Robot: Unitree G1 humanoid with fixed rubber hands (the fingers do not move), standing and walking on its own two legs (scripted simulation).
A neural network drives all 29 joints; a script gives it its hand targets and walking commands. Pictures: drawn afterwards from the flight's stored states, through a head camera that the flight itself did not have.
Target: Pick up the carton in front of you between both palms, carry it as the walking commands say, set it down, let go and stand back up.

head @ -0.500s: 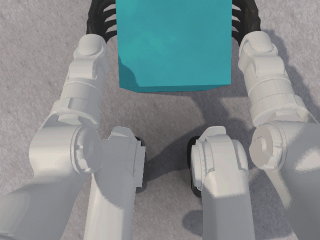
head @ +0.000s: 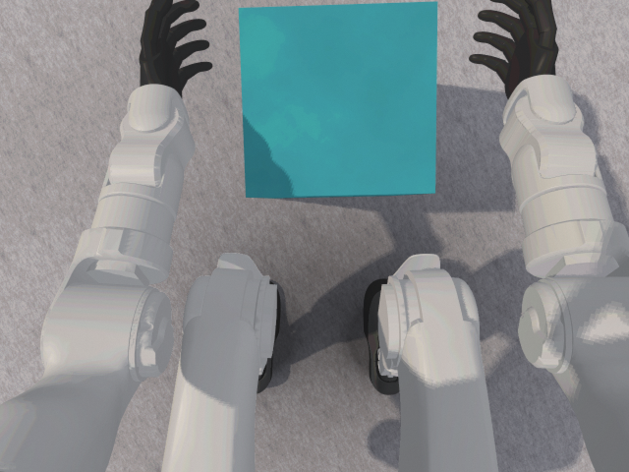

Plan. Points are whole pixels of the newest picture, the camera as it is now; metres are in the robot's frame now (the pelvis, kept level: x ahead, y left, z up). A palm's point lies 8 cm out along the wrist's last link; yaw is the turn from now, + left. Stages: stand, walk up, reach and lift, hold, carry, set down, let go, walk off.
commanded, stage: set down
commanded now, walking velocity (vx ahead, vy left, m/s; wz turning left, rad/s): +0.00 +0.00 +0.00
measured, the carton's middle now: (334, 125) +0.50 -0.02 -0.27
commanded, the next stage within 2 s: let go in 0.80 s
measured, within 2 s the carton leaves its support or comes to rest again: neither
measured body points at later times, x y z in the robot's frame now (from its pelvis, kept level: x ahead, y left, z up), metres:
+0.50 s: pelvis +0.01 +0.00 +0.13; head +0.33 -0.01 +0.45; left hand +0.53 +0.17 +0.01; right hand +0.53 -0.23 +0.02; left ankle +0.11 +0.12 -0.36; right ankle +0.11 -0.12 -0.36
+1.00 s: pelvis +0.05 +0.00 +0.27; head +0.33 -0.02 +0.62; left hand +0.50 +0.18 +0.15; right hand +0.50 -0.23 +0.15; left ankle +0.11 +0.12 -0.36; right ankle +0.10 -0.12 -0.36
